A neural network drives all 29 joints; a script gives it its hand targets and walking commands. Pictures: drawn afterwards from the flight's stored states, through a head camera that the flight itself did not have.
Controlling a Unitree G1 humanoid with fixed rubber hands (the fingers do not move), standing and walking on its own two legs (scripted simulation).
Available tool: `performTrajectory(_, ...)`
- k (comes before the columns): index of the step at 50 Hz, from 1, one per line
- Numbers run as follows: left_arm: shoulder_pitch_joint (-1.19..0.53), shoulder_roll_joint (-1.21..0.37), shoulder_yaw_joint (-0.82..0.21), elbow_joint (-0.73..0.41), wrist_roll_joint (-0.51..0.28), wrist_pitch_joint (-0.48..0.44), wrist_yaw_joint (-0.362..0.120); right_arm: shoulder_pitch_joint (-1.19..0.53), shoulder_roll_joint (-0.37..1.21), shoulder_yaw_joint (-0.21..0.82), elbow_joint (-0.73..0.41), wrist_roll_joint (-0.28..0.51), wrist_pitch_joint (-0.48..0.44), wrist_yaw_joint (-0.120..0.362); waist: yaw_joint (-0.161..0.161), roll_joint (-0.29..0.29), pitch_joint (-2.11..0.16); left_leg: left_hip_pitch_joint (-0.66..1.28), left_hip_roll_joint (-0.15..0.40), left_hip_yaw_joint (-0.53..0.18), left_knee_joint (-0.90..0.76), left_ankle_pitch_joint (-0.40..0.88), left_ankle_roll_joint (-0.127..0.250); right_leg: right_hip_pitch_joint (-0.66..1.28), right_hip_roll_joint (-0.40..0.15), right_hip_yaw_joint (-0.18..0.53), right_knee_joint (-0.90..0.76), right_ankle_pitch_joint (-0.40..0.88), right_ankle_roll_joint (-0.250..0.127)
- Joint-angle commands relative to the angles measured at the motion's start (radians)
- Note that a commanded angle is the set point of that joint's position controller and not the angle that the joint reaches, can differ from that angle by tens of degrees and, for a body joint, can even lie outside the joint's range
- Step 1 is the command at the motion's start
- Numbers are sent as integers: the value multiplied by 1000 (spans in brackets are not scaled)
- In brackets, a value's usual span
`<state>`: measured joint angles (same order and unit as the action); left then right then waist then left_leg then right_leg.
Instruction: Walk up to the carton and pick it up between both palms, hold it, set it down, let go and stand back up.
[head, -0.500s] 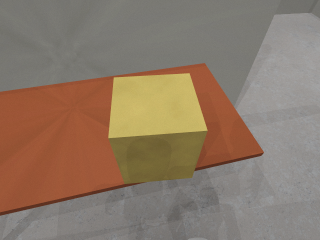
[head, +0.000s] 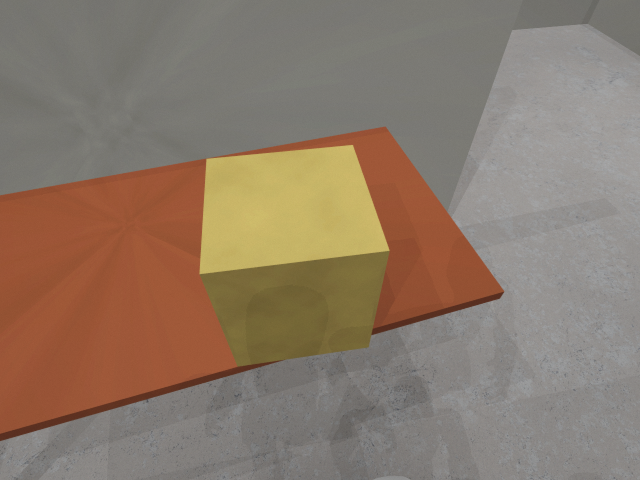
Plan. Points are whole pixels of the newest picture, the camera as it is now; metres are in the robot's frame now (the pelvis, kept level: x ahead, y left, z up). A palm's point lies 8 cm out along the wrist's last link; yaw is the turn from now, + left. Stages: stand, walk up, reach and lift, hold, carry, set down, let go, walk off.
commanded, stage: walk up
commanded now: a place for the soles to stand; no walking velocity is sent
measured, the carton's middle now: (293, 259) +0.40 +0.05 +0.01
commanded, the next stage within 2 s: reach and lift in 0.24 s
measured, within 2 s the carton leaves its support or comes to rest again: neither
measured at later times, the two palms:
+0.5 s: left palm (130, 463) +0.16 +0.26 -0.10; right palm (531, 460) +0.16 -0.28 -0.12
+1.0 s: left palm out of the picture +0.11 +0.24 -0.05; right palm out of the picture +0.12 -0.23 -0.09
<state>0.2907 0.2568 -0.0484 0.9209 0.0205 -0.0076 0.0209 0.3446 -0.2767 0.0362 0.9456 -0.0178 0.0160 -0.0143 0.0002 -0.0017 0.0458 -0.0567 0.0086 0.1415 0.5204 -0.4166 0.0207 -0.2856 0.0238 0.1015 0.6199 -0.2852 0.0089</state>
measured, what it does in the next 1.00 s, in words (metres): shifts its weight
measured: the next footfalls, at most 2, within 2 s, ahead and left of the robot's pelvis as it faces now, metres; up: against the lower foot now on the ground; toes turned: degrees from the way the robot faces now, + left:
none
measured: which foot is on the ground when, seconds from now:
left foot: down 0.00-1.00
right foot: down 0.00-1.00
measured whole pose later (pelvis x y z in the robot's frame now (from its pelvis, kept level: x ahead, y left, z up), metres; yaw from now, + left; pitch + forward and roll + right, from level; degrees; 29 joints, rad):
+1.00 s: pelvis -0.05 -0.04 +0.00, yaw +7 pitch -8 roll +0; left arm 0.09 0.28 0.08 0.48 0.05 0.33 -0.06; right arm 0.22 -0.10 -0.02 0.56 -0.04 0.00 -0.07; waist -0.04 0.01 0.12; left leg -0.12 0.05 0.01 0.63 -0.38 -0.02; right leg -0.24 0.02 -0.05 0.61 -0.24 -0.04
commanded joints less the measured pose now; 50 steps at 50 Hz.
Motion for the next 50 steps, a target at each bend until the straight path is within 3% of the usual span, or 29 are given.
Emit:
performTrajectory(1, 42, 119, 27, -34, 4, -13, 7, 52, -123, -17, -21, -7, -5, -4, 6, 7, 87, -79, 100, -89, -99, 224, 49, -30, -68, 64, -56, 310, -80)
performTrajectory(4, 48, 134, 28, -35, -4, -14, 7, 50, -113, -23, -31, -4, -4, -1, -1, -13, 51, -86, 88, -72, -82, 147, 45, -17, -81, 105, -76, 293, -96)
performTrajectory(5, 55, 144, 31, -33, -4, -15, 5, 49, -121, -21, -34, -9, -1, -2, 3, -57, 61, -66, 81, -72, -60, 163, 39, -36, -89, 125, -89, 326, -101)
performTrajectory(6, 46, 141, 31, -33, -8, -14, 6, 67, -118, -26, -30, -1, -1, -1, -9, -24, 25, -60, 78, -67, -51, 159, 31, -18, -88, 137, -91, 320, -108)
performTrajectory(7, 45, 146, 35, -44, -3, -12, 8, 73, -122, -20, -31, -5, 0, 0, -6, -31, 33, -78, 72, -69, -55, 136, 31, -11, -95, 136, -87, 316, -106)
performTrajectory(8, 29, 151, 38, -51, -2, -11, 8, 93, -107, -17, -29, -3, 0, 1, -11, -83, 12, -79, 79, -72, -52, 132, 33, 5, -96, 148, -81, 295, -109)
performTrajectory(10, 55, 138, 32, -48, -1, -10, 8, 72, -126, -25, -37, -7, 1, -2, -5, -58, -27, -19, 79, -74, -48, 143, 34, -15, -90, 151, -76, 325, -106)
performTrajectory(12, 13, 122, 28, -58, -5, -7, 9, 74, -134, -27, -31, -4, -1, -2, -12, -11, 3, -41, 106, -76, -84, 173, 41, -32, -62, 93, -42, 297, -92)
performTrajectory(13, -579, 189, 89, -201, -62, 191, -13, -629, -114, -155, -192, -144, -101, 44, -3, -5, 45, -550, 94, -102, 112, 179, -19, -60, -34, -121, 99, 21, -68)
performTrajectory(14, -438, 182, 89, -180, -46, 313, -2, -506, -139, -180, -119, -164, -99, 85, 19, 1, 146, -668, 99, -74, 91, 48, -23, 44, -34, -144, 140, -31, -64)
performTrajectory(16, -453, 187, 114, -327, 12, 453, -29, -444, -175, -221, -143, -111, -61, 104, -4, -45, -56, -469, 93, -46, 177, 169, -58, 75, -51, -123, 112, 166, -73)
performTrajectory(18, -372, 155, 137, -434, 75, 534, -59, -302, -170, -187, -118, -32, -51, 84, -18, -5, -272, -288, 81, -55, 276, 481, -97, 103, -46, -129, 163, 476, -53)
performTrajectory(20, -274, 102, 157, -443, 112, 583, -88, -231, -153, -146, -29, 44, -52, 60, -41, 71, -322, -164, 72, -87, 326, 697, -129, 30, -19, -169, 186, 578, -48)
performTrajectory(22, -178, 86, 176, -468, 144, 613, -104, -210, -165, -98, -4, 106, -41, 50, -37, 106, -279, -94, 70, -102, 296, 697, -132, 29, -10, -170, 123, 506, -71)
performTrajectory(25, -150, 82, 153, -572, 145, 592, -115, -232, -151, -88, -57, 130, -22, 32, -60, 49, -149, -155, 56, -88, 186, 444, -106, 98, -8, -164, 23, 382, -85)
performTrajectory(28, -217, 109, 157, -584, 147, 521, -97, -287, -100, -96, -114, 85, -31, 24, -47, 19, -8, -316, 50, -70, 93, 205, -56, 125, -17, -141, -34, 182, -71)
performTrajectory(31, -313, 137, 154, -607, 117, 447, -66, -306, -5, -109, -194, 42, -43, 21, -40, 38, 53, -463, 65, -65, 48, 5, -17, 150, -36, -104, -34, 8, -61)
performTrajectory(32, -342, 148, 155, -616, 117, 431, -60, -310, 2, -130, -231, 22, -42, 19, -55, 65, 37, -496, 71, -63, 38, -72, -11, 187, -37, -86, -31, -50, -55)
performTrajectory(33, -387, 147, 155, -623, 112, 412, -50, -344, 18, -125, -272, 15, -44, 18, -37, 95, 41, -562, 78, -61, 35, -135, -4, 210, -51, -68, -17, -98, -49)
performTrajectory(34, -362, 149, 158, -613, 97, 401, -47, -329, 2, -139, -316, -5, -49, 16, -46, 91, -20, -600, 108, -80, 6, -184, 7, 289, -33, -88, 19, -56, -48)
performTrajectory(37, -370, 121, 138, -604, 80, 359, -48, -310, -1, -156, -342, -21, -52, 3, -59, 162, -36, -816, 157, -116, -74, -343, 38, 537, 3, -99, 116, 65, -35)
performTrajectory(39, -315, 112, 147, -570, 60, 340, -52, -271, 5, -158, -362, -33, -62, -10, -60, 130, -56, -828, 149, -105, -87, -270, 39, 601, 4, -107, 110, 108, -34)
performTrajectory(40, -296, 139, 163, -550, 59, 329, -63, -254, 27, -131, -382, -31, -69, -22, -44, 47, -73, -795, 120, -52, -32, -143, 42, 589, -20, -66, 52, 81, -32)
performTrajectory(41, -275, 142, 155, -532, 52, 326, -71, -229, 73, -112, -391, -23, -66, -32, -43, 9, -51, -689, 96, -32, 0, -42, 36, 494, -43, -45, -8, 28, -37)
performTrajectory(44, -255, 159, 156, -522, 13, 327, -80, -173, 106, -77, -414, -17, -51, -54, -43, -96, 51, -406, 50, -40, -12, 46, 15, 250, -93, -12, -186, -128, -42)
performTrajectory(45, -242, 158, 151, -526, 11, 329, -82, -170, 104, -79, -448, -22, -45, -58, -58, -83, 72, -377, 41, -43, -26, 34, 12, 236, -84, -26, -197, -151, -44)
performTrajectory(46, -244, 175, 172, -522, 23, 327, -86, -184, 110, -61, -488, -16, -36, -63, -13, -76, 67, -374, 34, -31, -38, 12, 14, 248, -86, -13, -212, -201, -39)
performTrajectory(48, -253, 173, 177, -498, 25, 326, -83, -188, 115, -71, -531, -24, -20, -65, -18, -63, 92, -420, 31, -26, -79, -6, 24, 309, -72, -20, -207, -166, -23)
performTrajectory(50, -262, 164, 184, -510, 28, 305, -82, -183, 113, -64, -553, -26, -10, -62, 4, -9, 71, -473, 34, -23, -121, -20, 32, 418, -52, -32, -180, -118, -19)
